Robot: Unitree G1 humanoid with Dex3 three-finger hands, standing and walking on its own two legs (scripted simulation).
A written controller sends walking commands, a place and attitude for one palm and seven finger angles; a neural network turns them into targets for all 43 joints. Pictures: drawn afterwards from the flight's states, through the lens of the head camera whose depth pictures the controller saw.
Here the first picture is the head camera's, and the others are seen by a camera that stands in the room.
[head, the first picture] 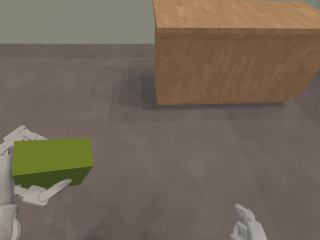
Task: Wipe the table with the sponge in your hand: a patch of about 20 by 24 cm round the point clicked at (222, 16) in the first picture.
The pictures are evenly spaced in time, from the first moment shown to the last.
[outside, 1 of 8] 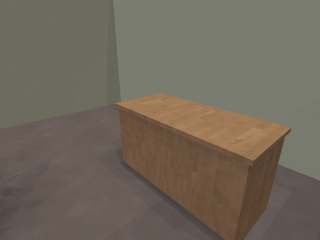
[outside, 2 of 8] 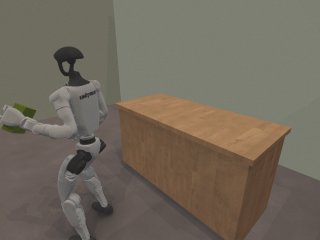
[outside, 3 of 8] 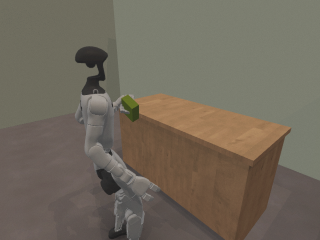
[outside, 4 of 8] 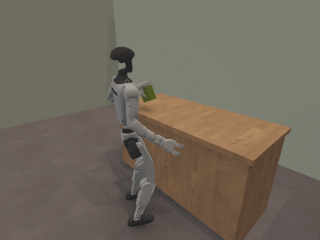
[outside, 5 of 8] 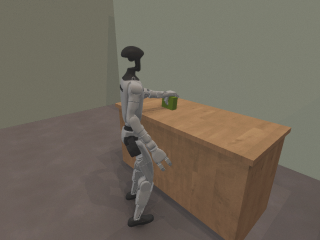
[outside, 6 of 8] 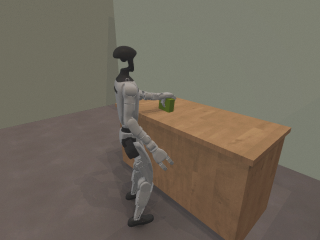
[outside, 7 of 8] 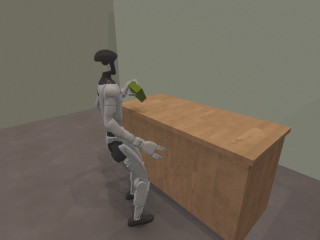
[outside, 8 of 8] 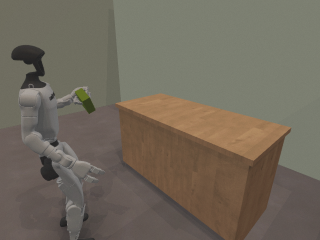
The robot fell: no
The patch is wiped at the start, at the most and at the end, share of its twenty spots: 0.00 1.00 1.00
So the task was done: yes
